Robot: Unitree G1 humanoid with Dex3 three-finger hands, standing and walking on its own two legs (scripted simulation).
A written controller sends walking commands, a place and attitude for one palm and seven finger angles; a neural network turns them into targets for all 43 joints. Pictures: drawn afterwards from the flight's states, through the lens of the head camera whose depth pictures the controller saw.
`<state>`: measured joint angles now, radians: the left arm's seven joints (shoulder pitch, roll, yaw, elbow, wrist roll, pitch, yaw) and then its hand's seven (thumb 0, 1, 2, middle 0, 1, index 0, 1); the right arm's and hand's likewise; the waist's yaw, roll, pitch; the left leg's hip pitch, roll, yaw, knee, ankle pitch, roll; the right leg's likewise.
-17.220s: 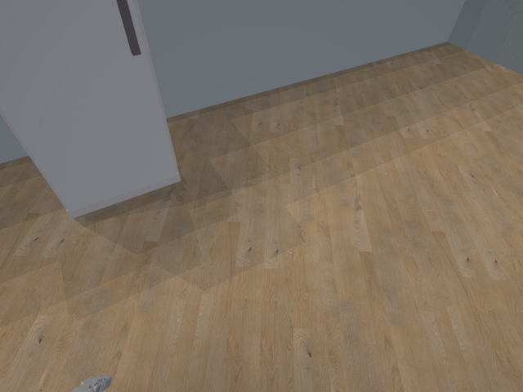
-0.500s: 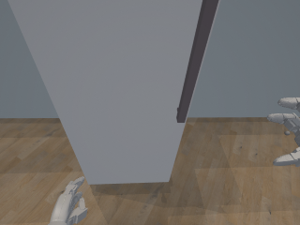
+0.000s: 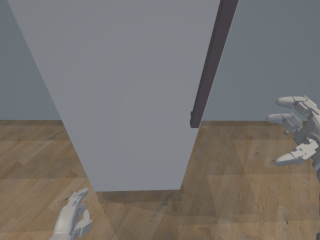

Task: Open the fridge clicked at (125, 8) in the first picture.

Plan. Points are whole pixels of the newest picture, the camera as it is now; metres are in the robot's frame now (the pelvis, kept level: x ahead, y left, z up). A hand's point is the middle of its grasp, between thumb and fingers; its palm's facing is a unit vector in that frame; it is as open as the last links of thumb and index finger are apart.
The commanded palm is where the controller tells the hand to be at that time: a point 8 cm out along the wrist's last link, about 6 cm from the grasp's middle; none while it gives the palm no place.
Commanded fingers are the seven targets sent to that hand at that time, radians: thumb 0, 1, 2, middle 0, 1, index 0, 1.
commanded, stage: move the hooked fingers beside the handle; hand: right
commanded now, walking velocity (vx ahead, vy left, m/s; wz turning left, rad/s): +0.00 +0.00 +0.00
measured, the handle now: (209, 57) +0.51 -0.11 +0.23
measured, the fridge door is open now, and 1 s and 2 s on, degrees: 0 0 0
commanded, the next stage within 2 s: none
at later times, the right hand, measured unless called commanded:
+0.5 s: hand (269, 116) +0.35 -0.23 +0.17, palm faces -0.02 +1.00 -0.03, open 14.0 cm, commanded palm +0.33 -0.28 +0.18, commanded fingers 0.00 0.50 -0.30 0.30 1.20 0.30 1.20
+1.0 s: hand (242, 97) +0.42 -0.19 +0.18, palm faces -0.05 +1.00 +0.00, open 14.0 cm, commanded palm +0.40 -0.25 +0.17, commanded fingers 0.00 0.50 -0.30 0.30 1.20 0.30 1.20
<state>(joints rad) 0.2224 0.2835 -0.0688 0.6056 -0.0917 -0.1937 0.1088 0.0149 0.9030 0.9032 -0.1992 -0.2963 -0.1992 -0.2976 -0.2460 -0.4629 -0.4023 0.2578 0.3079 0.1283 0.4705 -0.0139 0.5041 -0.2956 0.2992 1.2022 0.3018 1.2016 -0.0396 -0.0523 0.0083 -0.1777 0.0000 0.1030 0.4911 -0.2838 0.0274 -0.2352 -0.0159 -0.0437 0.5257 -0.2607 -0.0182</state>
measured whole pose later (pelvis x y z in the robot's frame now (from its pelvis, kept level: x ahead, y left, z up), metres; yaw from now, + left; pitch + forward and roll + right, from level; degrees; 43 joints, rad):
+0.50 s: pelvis +0.00 -0.01 +0.00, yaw +0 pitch -1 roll +1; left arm 0.23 0.27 -0.07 0.62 -0.09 -0.16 0.11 0.01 0.90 0.90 -0.20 -0.30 -0.20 -0.30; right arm -0.38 -0.41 -0.33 0.33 0.27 0.14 0.36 -0.01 0.50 -0.30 0.30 1.20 0.30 1.20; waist -0.02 -0.04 0.00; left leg -0.18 0.01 0.09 0.48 -0.28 0.02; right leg -0.23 0.00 -0.05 0.50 -0.25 -0.03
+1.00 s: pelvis +0.01 +0.00 +0.00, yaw +2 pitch +1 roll +0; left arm 0.28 0.28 -0.05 0.65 -0.09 -0.10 0.09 0.01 0.90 0.90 -0.20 -0.30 -0.20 -0.30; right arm -0.58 -0.39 -0.29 0.58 0.22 0.10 0.29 -0.01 0.50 -0.30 0.30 1.20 0.30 1.20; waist 0.02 -0.03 -0.02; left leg -0.22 0.00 0.07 0.48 -0.27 0.02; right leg -0.26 -0.01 -0.07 0.49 -0.25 -0.02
